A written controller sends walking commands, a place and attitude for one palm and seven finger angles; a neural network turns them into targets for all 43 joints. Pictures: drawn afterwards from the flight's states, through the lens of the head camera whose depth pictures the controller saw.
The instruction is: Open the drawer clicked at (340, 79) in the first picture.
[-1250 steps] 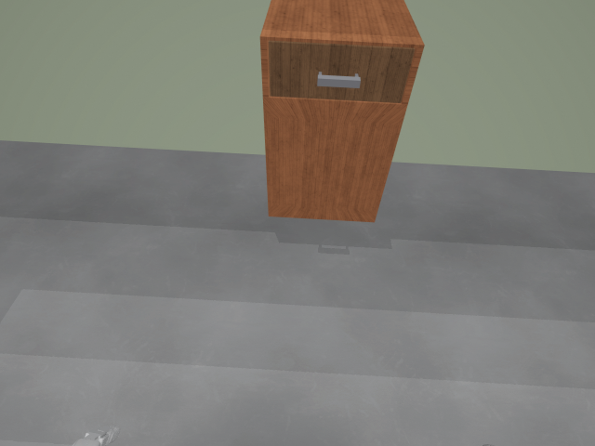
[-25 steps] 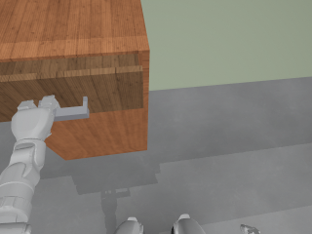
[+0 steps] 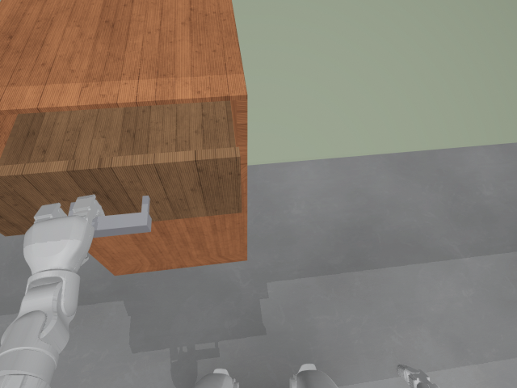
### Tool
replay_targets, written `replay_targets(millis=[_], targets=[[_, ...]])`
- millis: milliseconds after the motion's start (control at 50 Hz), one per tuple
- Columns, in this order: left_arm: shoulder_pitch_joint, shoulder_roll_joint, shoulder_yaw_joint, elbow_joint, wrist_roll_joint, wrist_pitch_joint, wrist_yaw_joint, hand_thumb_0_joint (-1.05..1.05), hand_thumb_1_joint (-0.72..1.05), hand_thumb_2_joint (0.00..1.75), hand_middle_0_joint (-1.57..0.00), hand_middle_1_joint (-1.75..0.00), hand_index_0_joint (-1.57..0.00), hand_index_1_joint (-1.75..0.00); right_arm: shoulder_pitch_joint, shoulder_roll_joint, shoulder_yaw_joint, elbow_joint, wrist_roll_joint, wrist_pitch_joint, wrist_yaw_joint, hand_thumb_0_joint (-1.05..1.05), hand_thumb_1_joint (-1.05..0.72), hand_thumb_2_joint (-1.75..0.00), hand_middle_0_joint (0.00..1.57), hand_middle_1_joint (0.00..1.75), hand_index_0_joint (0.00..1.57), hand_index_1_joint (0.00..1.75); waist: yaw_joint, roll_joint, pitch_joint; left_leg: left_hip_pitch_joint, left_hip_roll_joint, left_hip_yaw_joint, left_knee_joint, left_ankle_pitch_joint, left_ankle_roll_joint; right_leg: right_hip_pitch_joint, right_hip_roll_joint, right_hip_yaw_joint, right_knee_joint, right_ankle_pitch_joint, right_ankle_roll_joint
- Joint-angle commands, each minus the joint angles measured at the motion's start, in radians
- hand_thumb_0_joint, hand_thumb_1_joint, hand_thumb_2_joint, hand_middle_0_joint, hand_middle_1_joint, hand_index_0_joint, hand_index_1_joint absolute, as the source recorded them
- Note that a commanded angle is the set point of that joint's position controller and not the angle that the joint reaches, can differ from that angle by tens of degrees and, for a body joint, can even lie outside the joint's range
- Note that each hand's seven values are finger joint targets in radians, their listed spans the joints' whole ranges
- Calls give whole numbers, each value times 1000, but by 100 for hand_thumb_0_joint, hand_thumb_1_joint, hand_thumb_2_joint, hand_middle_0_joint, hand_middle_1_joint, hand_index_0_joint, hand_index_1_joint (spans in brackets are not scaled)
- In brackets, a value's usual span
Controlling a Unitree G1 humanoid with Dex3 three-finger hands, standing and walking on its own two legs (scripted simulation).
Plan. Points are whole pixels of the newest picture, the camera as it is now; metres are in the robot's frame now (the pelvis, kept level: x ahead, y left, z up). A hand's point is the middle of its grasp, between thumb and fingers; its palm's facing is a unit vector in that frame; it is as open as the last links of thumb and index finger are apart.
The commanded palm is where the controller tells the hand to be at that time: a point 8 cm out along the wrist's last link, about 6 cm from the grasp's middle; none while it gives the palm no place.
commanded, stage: pull the drawer open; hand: left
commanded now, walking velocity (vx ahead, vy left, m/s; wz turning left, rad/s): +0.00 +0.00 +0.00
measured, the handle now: (109, 215) +0.38 +0.27 -0.01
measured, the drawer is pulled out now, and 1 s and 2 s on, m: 0.12 0.23 0.30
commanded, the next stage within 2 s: open the thumb to release the handle in 1.98 s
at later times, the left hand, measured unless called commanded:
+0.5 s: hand (73, 284) +0.27 +0.30 -0.03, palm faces -0.02 -0.02 -1.00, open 5.9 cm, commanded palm +0.23 +0.29 +0.02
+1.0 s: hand (66, 324) +0.21 +0.29 -0.03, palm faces -0.03 -0.03 -1.00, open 5.9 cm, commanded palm +0.18 +0.29 +0.02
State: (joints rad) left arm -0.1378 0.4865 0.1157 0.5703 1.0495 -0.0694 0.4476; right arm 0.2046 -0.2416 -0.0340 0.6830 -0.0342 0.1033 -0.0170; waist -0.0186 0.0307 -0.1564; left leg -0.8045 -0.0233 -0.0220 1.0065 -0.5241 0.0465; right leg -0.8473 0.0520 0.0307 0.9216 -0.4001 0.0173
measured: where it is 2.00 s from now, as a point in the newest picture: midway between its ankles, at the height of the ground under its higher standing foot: outside the picture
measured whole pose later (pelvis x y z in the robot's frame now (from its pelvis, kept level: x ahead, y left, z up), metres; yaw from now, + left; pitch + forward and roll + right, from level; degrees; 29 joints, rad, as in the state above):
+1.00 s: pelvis +0.01 -0.01 +0.00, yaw +0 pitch +16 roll -2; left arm 0.35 0.41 0.12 0.18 1.04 -0.04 0.53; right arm 0.13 -0.23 -0.03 0.63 -0.05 0.03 0.00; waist 0.02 0.02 -0.16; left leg -0.74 -0.02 -0.02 1.02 -0.55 0.03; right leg -0.80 0.05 0.03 0.97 -0.45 0.00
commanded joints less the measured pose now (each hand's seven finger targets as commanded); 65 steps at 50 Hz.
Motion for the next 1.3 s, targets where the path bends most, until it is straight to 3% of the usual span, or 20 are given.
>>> replay_targets(millis=[0,80,160,220,340,360,480,520,540,680,740,800,860,880,960,1140,1160,1200,1260,1280], targets=[[-93,239,98,-196,2,-27,55,0,90,90,-40,-135,-40,-135,6,-163,-57,-104,3,-35,-22,0,-90,-90,20,30,20,30,37,66,-322,221,28,-12,-138,549,-40,198,6,-67,-46,299,-63],[-77,239,106,-241,6,-39,69,0,90,90,-40,-135,-40,-135,-4,-162,-58,-109,0,-49,-24,0,-90,-90,20,30,20,30,43,101,-330,226,24,-14,-134,538,-42,188,4,-67,-36,283,-68],[-13,230,114,-233,2,-30,79,0,90,90,-40,-135,-40,-135,-19,-160,-60,-109,3,-56,-25,0,-90,-90,20,30,20,30,46,57,-306,203,17,-4,-129,482,-37,191,6,-62,-42,277,-66],[-1,220,105,-282,2,-29,87,0,90,90,-40,-135,-40,-135,-25,-156,-60,-114,2,-64,-27,0,-90,-90,20,30,20,30,49,94,-333,229,19,-9,-129,521,-41,193,4,-65,-33,287,-67],[63,204,105,-310,-4,-16,92,0,90,90,-40,-135,-40,-135,-44,-153,-57,-130,6,-74,-29,0,-90,-90,20,30,20,30,49,53,-307,206,13,-4,-134,473,-35,202,2,-63,-41,275,-64],[81,201,102,-314,-5,-15,92,0,90,90,-40,-135,-40,-135,-47,-153,-58,-128,6,-78,-28,0,-90,-90,20,30,20,30,54,76,-299,210,11,-4,-136,466,-36,202,2,-62,-42,268,-67],[212,172,100,-391,-9,-3,100,0,90,90,-40,-135,-40,-135,-66,-149,-56,-148,4,-86,-20,0,-90,-90,20,30,20,30,65,86,-313,251,20,-15,-136,557,-45,209,3,-67,-37,290,-69],[211,141,69,-397,-8,4,100,0,90,90,-40,-135,-40,-135,-65,-145,-56,-148,4,-90,-19,0,-90,-90,20,30,20,30,50,77,-280,252,20,-13,-136,535,-45,191,3,-70,-43,281,-66],[211,167,93,-410,-2,1,104,0,90,90,-40,-135,-40,-135,-70,-147,-55,-150,3,-91,-19,0,-90,-90,20,30,20,30,56,64,-290,245,20,-12,-135,527,-44,193,3,-67,-40,280,-66],[345,166,118,-466,-5,6,107,0,90,90,-40,-135,-40,-135,-89,-144,-50,-165,-3,-95,-16,0,-90,-90,20,30,20,30,75,71,-292,245,16,-8,-134,558,-42,231,1,-59,-36,319,-70],[393,122,89,-495,-2,9,113,0,90,90,-40,-135,-40,-135,-100,-135,-51,-173,-3,-100,-11,0,-90,-90,20,30,20,30,67,69,-265,250,16,-5,-133,551,-45,212,0,-64,-39,310,-66],[466,138,118,-535,-3,7,123,0,90,90,-40,-135,-40,-135,-111,-133,-51,-181,-5,-101,-7,0,-90,-90,20,30,20,30,81,70,-284,257,16,-6,-128,576,-47,226,0,-57,-32,328,-67],[486,102,90,-556,-3,11,128,0,90,90,-40,-135,-40,-135,-114,-131,-51,-185,-6,-106,-3,0,-90,-90,20,30,20,30,69,69,-248,249,17,-12,-127,562,-50,205,1,-67,-29,311,-68],[519,123,121,-566,-10,11,130,0,90,90,-40,-135,-40,-135,-121,-132,-51,-187,-7,-107,-2,0,-90,-90,20,30,20,30,82,71,-250,246,19,-12,-128,582,-50,219,1,-63,-28,323,-70],[571,91,98,-592,2,14,140,0,90,90,-40,-135,-40,-135,-129,-125,-50,-193,-9,-108,2,0,-90,-90,20,30,20,30,75,78,-252,255,16,-10,-114,580,-54,196,1,-63,-19,319,-69],[634,94,116,-623,3,17,154,0,90,90,-40,-135,-40,-135,-149,-120,-45,-205,-13,-109,-1,0,-90,-90,20,30,20,30,87,50,-252,231,10,-8,-107,526,-49,191,0,-60,-10,293,-68],[651,75,100,-619,-2,21,151,0,90,90,-40,-135,-40,-135,-148,-119,-46,-206,-11,-111,1,0,-90,-90,20,30,20,30,84,57,-228,227,8,-8,-110,514,-48,190,0,-64,-15,287,-69],[670,101,125,-648,-2,19,154,0,90,90,-40,-135,-40,-135,-156,-120,-42,-212,-12,-109,0,0,-90,-90,20,30,20,30,97,75,-247,238,9,-7,-112,540,-50,198,-2,-59,-9,293,-70],[716,90,121,-643,-6,22,152,0,90,90,-40,-135,-40,-135,-159,-115,-41,-215,-11,-107,1,0,-90,-90,20,30,20,30,97,45,-228,219,8,-6,-112,512,-46,205,-1,-60,-14,291,-70],[720,103,133,-664,-9,18,151,0,90,90,-40,-135,-40,-135,-165,-119,-40,-217,-12,-108,0,0,-90,-90,20,30,20,30,101,78,-235,226,9,-6,-114,531,-48,210,-1,-54,-14,304,-73]])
